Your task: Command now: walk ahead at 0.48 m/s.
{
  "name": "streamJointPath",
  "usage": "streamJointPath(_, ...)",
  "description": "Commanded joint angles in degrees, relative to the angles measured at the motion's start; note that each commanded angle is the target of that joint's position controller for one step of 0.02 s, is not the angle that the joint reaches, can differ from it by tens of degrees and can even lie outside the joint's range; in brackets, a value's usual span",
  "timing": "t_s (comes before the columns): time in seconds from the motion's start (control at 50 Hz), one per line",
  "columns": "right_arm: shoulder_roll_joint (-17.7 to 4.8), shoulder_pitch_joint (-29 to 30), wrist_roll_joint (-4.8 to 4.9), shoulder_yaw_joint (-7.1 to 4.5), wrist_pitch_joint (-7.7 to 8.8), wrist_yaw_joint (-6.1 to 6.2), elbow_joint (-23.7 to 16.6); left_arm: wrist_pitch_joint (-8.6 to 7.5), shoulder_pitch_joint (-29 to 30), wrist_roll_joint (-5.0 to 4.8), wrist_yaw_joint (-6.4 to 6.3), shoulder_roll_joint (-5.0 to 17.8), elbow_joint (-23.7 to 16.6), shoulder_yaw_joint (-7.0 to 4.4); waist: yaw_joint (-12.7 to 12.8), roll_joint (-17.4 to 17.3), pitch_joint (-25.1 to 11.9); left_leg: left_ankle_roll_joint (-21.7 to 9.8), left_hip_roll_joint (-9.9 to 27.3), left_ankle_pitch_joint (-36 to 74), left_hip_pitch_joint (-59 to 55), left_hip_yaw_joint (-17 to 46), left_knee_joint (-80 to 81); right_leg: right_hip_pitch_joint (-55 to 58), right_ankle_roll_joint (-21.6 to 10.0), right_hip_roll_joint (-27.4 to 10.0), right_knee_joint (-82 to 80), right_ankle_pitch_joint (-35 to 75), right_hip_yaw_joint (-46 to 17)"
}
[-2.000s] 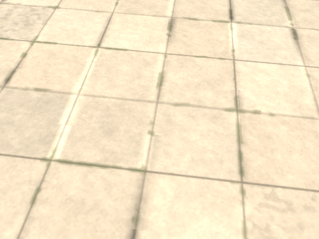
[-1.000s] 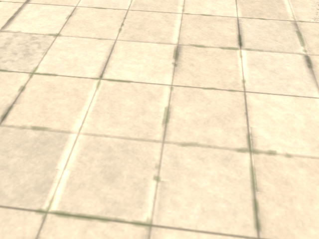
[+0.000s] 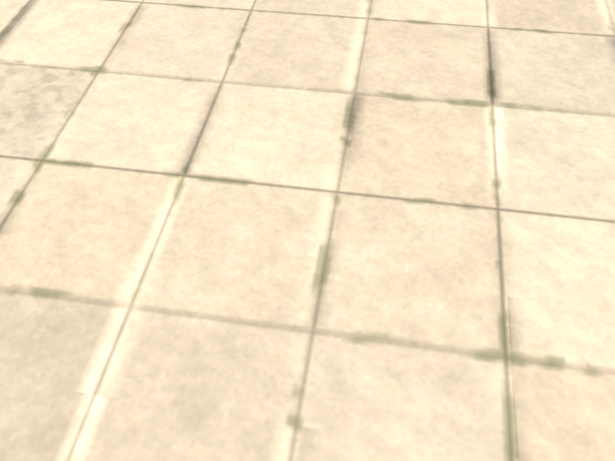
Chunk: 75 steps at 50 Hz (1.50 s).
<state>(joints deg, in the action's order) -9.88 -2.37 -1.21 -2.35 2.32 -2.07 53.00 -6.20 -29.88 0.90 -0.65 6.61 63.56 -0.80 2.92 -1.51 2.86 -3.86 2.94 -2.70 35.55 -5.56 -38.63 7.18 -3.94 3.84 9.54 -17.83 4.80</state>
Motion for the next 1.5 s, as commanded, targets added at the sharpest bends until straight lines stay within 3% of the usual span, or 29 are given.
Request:
streamJointPath(0.02,-2.87,4.18,0.18,-0.43,0.9,0.35,-4.32,-0.67,-2.5,0.12,-0.51,8.54,-0.79,-1.42,-2.04,6.53,5.3,-2.38,-2.57,-0.17,-4.22,-1.95,5.11,-4.14,-5.99,-15.91,0.95,43.72,-4.58)
streamJointPath(0.06,-4.61,-2.62,0.09,-1.4,1.44,1.11,-2.53,-0.57,-0.8,0.42,-0.77,10.03,-0.88,-1.88,-5.38,7.08,1.0,-4.65,-5.38,-4.46,-12.08,-2.45,5.95,-1.13,-5.1,-16.2,10.34,58.86,-3.35)
streamJointPath(0.1,-7.39,-19.3,-0.62,-3.1,2.31,2.04,2.94,0.07,0.55,0.2,-0.67,10.74,-1.23,-2.15,-12.07,5.43,-7.59,-6.97,-4.91,-4.12,-31.83,-0.51,11.03,-7.26,-3.74,-13.67,31.72,53.19,-1.58)
streamJointPath(0.12,-12.53,-27.86,-1.98,-4.47,2.52,2.44,4.22,0.22,-0.82,-0.17,-0.34,8.1,-2.74,-1.56,-13.65,-1.01,-14.67,-9.65,9.43,-12.4,-44.47,15.82,11.92,-18.54,-3.16,-9.76,50.52,29.06,0.56)
streamJointPath(0.14,-14.57,-26.64,-1.26,-5.08,1.82,1.77,3.94,0.34,-7.1,-2.41,0.61,4.03,-3.01,-1.45,-9.08,-13.04,-20.17,-18.36,22.03,-18.93,-54.6,47.15,23.0,-37.28,-1.38,1.78,71.13,-11.3,-2.63)
streamJointPath(0.16,-12.53,-18.88,0.21,-4.58,1.41,1.36,2.68,0.65,-0.92,-1.02,0.45,8.42,-4.25,-2.27,-7.09,-3.32,-13.13,-16.15,19.08,-25.03,-47.6,42.86,25.88,-43.0,-2.51,-3.06,72.57,-6.15,-8.02)
streamJointPath(0.2,-5.63,-12.65,0.25,-2.54,2.33,1.15,2.38,0.33,7.01,-0.35,0.78,7.61,-6.35,-2.42,-4.48,3.05,-1.69,-12.18,14.84,-15.16,-32.05,27.84,28.87,-41.38,-2.6,-7.41,65.4,1.42,-7.59)
streamJointPath(0.24,-2.86,-14.01,0.22,-1.37,3.31,1.85,4.14,1.8,5.58,1.18,1.23,5.36,-5.92,-2.3,-1.38,1.59,-0.61,-9.14,10.53,-6.31,-25.41,19.21,30.0,-35.56,-1.58,-9.31,59.64,2.49,-7.58)
streamJointPath(0.34,-5.91,-20.0,0.15,-1.47,4.73,2.37,5.63,4.23,12.21,0.85,2.23,5.65,-8.51,-2.51,-1.31,-0.5,2.29,-6.59,8.94,0.92,-25.85,9.01,32.99,-42.18,-0.16,-9.81,52.87,8.97,-6.62)
streamJointPath(0.54,-6.05,-28.41,0.21,-0.62,4.65,3.79,7.31,3.56,30.88,0.36,3.13,5.0,-15.7,-1.31,-5.89,-1.92,4.45,-2.64,9.23,24.0,-39.36,-3.58,29.18,-44.35,-1.6,-6.13,27.47,18.52,2.34)
streamJointPath(0.6,-8.09,-27.24,0.06,-1.03,4.1,4.74,7.23,3.51,27.53,0.69,2.79,6.38,-15.47,-2.1,-3.26,-3.87,1.3,-2.02,10.72,46.59,-44.25,-6.22,20.14,-38.17,-4.66,-1.97,25.54,11.04,5.34)
streamJointPath(0.64,-9.79,-25.35,-0.28,-1.61,3.27,5.0,6.47,3.39,18.59,0.85,2.41,8.46,-13.01,-3.32,0.81,-5.43,-3.74,-2.27,11.55,53.97,-44.4,-7.25,6.33,-29.03,-7.54,1.26,24.17,5.82,5.96)
streamJointPath(0.66,-10.39,-24.15,-0.07,-1.84,2.91,4.65,5.69,3.08,11.63,1.32,2.25,10.04,-10.86,-4.27,4.15,-4.59,-7.19,-2.05,11.03,47.52,-40.4,-7.88,-5.05,-19.71,-9.27,2.09,19.33,7.01,4.56)
streamJointPath(0.68,-9.99,-22.23,0.37,-1.8,3.02,4.09,3.64,3.02,4.53,2.18,1.7,14.28,-9.52,-5.91,7.97,-0.33,-11.53,-0.96,9.2,29.48,-28.33,-8.29,-22.46,-6.93,-12.74,-5.89,16.15,2.94,-6.75)
streamJointPath(0.7,-4.78,-23.71,1.43,-1.24,3.57,2.74,-0.43,3.77,6.55,1.42,1.47,19.64,-11.01,-7.42,3.23,15.79,-16.14,2.58,-5.21,-25.37,-1.7,-5.45,-46.09,10.51,-22.52,-23.2,11.26,6.57,-40.13)
streamJointPath(0.72,-8.64,-17.62,0.82,-1.71,4.31,2.31,-2.37,4.46,6.52,0.27,1.52,19.28,-10.97,-7.17,4.06,4.77,-15.76,1.61,-3.83,-23.42,6.1,6.96,-48.86,9.49,-23.09,-23.21,7.07,7.0,-43.65)
streamJointPath(0.76,-8.04,-14.34,1.16,-1.47,5.42,2.09,-3.73,4.21,12.4,-0.06,1.11,13.64,-11.12,-5.69,-0.4,-2.14,-3.77,1.49,1.62,-15.29,5.76,7.74,-38.55,-4.83,-17.61,-20.12,3.93,14.21,-31.0)
streamJointPath(0.78,-7.68,-13.78,0.22,-1.56,4.62,2.22,-4.06,3.71,14.03,-0.24,0.83,12.09,-11.27,-5.11,-2.48,-2.96,-1.94,2.24,2.98,-14.86,2.55,8.08,-34.11,-9.91,-15.39,-16.95,3.5,19.09,-26.63)
streamJointPath(0.84,-6.22,-15.39,-1.78,-1.35,1.3,1.66,-4.56,1.97,13.13,-1.09,0.51,12.61,-11.29,-4.69,-4.89,-0.19,-2.11,4.75,3.44,-14.75,-2.49,6.88,-27.38,-15.66,-13.83,-12.33,2.78,28.28,-20.31)
streamJointPath(1.08,-7.57,5.48,0.02,0.02,0.46,1.79,-14.32,3.99,1.82,-0.26,-0.45,15.59,-12.4,-5.0,2.08,7.05,-2.7,5.15,-3.74,-0.64,0.51,4.19,-0.84,-6.5,-5.07,-7.65,13.59,52.77,-19.71)
streamJointPath(1.16,-11.81,-7.2,0.16,-0.88,2.0,3.08,-11.3,3.71,8.97,-0.09,-0.75,17.72,-15.87,-5.7,-4.8,7.78,-6.46,1.79,-5.93,1.57,-19.23,6.29,13.29,-9.67,-1.15,-5.6,26.35,53.37,-22.78)
streamJointPath(1.18,-13.65,-14.42,-0.54,-1.35,3.1,3.63,-10.07,3.02,11.07,-1.23,-0.22,16.76,-17.5,-5.4,-8.48,5.08,-10.4,-0.06,0.21,14.11,-32.22,10.11,16.54,-16.22,0.19,-3.1,36.82,43.26,-22.31)
streamJointPath(1.2,-17.4,-18.26,-1.23,-1.69,3.18,4.21,-10.74,2.85,8.15,-2.37,-0.43,11.59,-19.92,-4.23,-7.37,-6.43,-18.75,-3.45,17.98,45.8,-46.17,22.7,9.92,-26.2,1.24,3.11,54.09,-2.45,-14.74)
streamJointPath(1.22,-18.48,-16.14,0.15,-2.35,1.92,3.63,-12.01,3.96,-1.67,-3.13,-1.29,13.81,-20.07,-4.92,-2.44,-15.05,-28.81,-12.93,28.42,56.23,-50.06,38.29,10.2,-32.21,1.77,6.92,65.98,-22.36,-11.2)
streamJointPath(1.24,-13.28,-11.69,0.69,-1.51,0.92,3.24,-13.77,5.47,-1.53,-0.86,-1.58,16.72,-16.85,-5.34,-1.22,-4.59,-23.63,-12.86,24.96,43.59,-42.82,34.85,12.38,-34.34,2.1,2.43,69.44,-16.88,-11.85)
streamJointPath(1.26,-8.86,-8.74,0.9,-0.17,0.54,3.39,-14.43,6.25,3.48,0.27,-0.82,16.7,-17.2,-5.46,-1.84,-0.59,-15.47,-10.96,19.82,33.38,-35.22,26.07,14.89,-35.28,3.05,0.97,67.73,-13.63,-10.69)
streamJointPath(1.28,-7.66,-6.45,0.38,0.45,0.03,3.66,-14.49,6.98,5.55,0.48,-0.13,15.32,-17.79,-5.35,-0.77,-0.81,-10.72,-8.6,15.91,24.8,-29.68,20.67,17.83,-35.33,3.96,-0.71,65.06,-11.65,-9.93)
streamJointPath(1.32,-9.62,-6.29,-0.07,0.0,-0.35,4.18,-13.88,8.77,6.27,0.84,1.27,13.95,-18.27,-5.04,-0.42,-5.78,-6.68,-7.88,11.93,19.31,-22.46,13.5,21.12,-33.08,5.22,-1.39,63.38,-8.34,-8.03)
streamJointPath(1.5,-13.08,-7.19,-0.6,-1.69,-1.59,3.71,-14.19,10.86,16.01,0.45,3.36,12.81,-24.2,-3.52,-1.9,-7.68,-6.26,-8.15,13.59,-8.26,-18.81,6.17,25.57,-29.78,4.44,-4.67,44.0,-4.36,-3.95)
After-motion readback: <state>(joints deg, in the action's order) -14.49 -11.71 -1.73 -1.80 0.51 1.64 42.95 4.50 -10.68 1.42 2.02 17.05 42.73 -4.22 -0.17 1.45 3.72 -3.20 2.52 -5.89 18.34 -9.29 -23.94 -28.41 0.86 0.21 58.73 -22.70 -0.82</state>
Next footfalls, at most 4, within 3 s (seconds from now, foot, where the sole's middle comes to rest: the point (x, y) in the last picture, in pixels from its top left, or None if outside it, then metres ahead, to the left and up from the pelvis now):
0.10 left None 0.25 0.08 -0.77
0.68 right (382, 431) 0.53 -0.08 -0.77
1.18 left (368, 300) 0.86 -0.06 -0.77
1.64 right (418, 383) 0.64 -0.17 -0.77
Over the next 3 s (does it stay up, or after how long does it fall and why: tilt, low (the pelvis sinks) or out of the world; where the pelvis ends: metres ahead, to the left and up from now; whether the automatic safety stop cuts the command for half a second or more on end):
stays up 0.94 -0.61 0.00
